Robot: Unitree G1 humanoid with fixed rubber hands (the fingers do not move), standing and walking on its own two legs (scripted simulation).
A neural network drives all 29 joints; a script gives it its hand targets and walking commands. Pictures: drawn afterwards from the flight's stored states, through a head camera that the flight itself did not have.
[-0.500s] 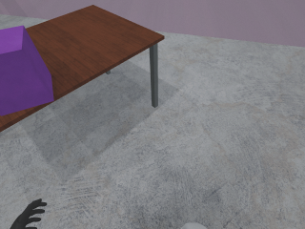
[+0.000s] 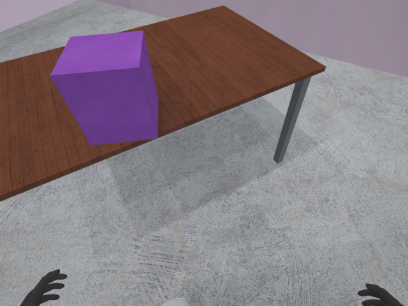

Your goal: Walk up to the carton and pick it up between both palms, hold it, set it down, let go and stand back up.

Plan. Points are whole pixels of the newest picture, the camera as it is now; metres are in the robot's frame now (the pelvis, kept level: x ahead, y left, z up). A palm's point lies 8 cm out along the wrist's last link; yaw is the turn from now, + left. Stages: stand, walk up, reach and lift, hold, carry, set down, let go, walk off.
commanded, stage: walk up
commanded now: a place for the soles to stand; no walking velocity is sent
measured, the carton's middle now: (116, 90) +0.69 +0.29 +0.03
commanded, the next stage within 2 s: none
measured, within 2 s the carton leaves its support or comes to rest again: neither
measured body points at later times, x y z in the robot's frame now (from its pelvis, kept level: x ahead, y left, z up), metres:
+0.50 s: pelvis +0.12 +0.05 +0.02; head +0.15 +0.03 +0.47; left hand +0.16 +0.42 -0.03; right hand +0.31 -0.24 -0.08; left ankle +0.17 +0.22 -0.67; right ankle +0.10 -0.09 -0.71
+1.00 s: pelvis +0.24 +0.08 +0.01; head +0.26 +0.06 +0.46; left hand +0.24 +0.43 -0.04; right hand +0.40 -0.21 -0.09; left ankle +0.20 +0.22 -0.66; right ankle +0.29 +0.00 -0.71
